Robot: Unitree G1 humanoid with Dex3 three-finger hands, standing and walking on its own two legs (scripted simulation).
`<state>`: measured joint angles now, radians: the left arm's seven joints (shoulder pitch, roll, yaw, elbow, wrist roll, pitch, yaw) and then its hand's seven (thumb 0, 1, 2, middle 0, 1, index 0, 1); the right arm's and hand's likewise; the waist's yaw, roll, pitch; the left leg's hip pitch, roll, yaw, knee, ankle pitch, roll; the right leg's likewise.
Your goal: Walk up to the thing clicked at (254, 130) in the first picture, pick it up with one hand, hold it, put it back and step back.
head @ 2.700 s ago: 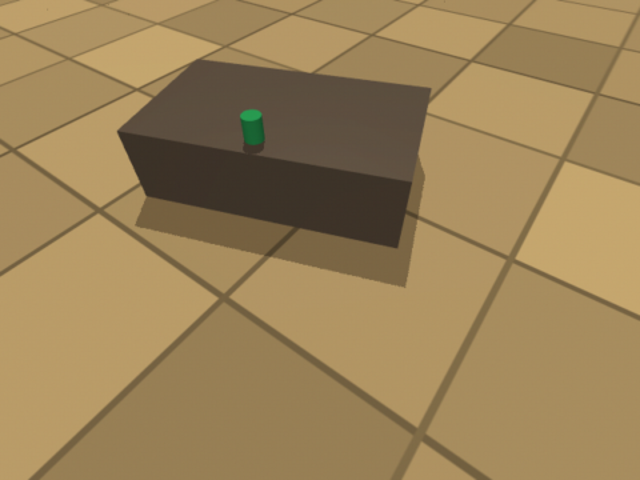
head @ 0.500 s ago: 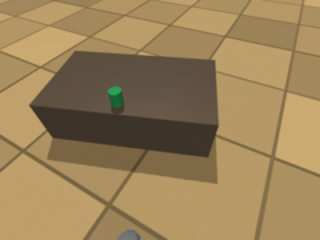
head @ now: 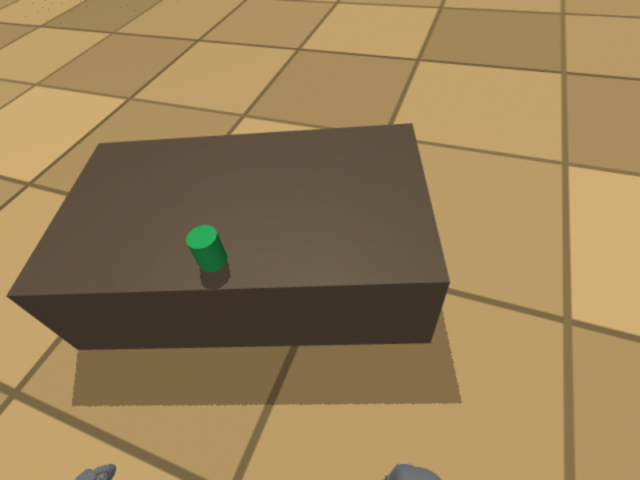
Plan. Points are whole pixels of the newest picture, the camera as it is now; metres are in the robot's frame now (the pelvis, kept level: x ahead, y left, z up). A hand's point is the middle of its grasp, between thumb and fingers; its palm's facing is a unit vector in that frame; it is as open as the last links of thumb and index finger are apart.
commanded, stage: walk up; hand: left
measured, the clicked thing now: (207, 249) +0.74 +0.33 -0.34
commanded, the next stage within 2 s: none
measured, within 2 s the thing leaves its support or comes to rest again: neither
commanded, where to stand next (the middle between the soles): +0.32 +0.12 m, yaw -1 degrees
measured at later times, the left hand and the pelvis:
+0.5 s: hand out of the picture +0.17 +0.42 -0.14, palm faces -0.01 -0.90 -0.44, open 7.4 cm; pelvis +0.15 +0.12 +0.00, yaw +1 degrees
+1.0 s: hand (106, 340) +0.38 +0.39 -0.12, palm faces -0.06 -0.92 -0.39, open 7.3 cm; pelvis +0.25 +0.14 +0.01, yaw -1 degrees
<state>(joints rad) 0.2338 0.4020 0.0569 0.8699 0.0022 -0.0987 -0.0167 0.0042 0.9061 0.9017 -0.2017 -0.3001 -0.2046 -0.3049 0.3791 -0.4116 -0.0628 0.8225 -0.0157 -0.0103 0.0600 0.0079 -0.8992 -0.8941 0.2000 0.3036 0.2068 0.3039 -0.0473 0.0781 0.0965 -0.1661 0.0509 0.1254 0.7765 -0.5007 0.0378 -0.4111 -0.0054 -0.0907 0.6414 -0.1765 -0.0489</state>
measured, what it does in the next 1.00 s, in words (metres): walks ahead: left foot, then right foot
